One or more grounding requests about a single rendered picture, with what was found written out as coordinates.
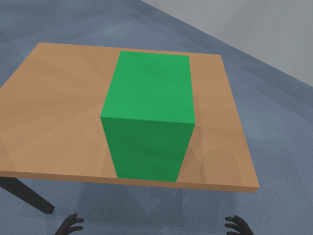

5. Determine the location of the robot right hand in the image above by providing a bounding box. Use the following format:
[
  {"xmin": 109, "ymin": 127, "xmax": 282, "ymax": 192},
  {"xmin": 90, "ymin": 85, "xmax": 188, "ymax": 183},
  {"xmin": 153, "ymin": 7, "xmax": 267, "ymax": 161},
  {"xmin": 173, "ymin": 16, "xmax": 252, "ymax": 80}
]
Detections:
[{"xmin": 225, "ymin": 215, "xmax": 254, "ymax": 235}]

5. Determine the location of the robot left hand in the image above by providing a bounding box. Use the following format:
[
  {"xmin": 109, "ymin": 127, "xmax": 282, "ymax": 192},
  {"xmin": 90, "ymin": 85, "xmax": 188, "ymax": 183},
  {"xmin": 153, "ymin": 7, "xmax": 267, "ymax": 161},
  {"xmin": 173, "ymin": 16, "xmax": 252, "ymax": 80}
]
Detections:
[{"xmin": 55, "ymin": 213, "xmax": 84, "ymax": 235}]

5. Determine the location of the table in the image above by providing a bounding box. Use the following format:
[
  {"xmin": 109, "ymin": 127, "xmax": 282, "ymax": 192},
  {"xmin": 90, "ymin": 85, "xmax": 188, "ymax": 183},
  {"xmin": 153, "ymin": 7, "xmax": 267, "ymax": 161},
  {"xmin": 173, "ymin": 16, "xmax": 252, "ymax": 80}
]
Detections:
[{"xmin": 0, "ymin": 42, "xmax": 260, "ymax": 214}]

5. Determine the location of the carton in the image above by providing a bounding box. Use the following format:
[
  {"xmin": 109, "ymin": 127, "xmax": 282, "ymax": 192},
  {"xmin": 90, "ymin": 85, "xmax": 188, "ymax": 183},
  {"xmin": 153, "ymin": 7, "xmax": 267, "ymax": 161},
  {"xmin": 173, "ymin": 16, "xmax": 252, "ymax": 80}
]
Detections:
[{"xmin": 100, "ymin": 51, "xmax": 196, "ymax": 182}]

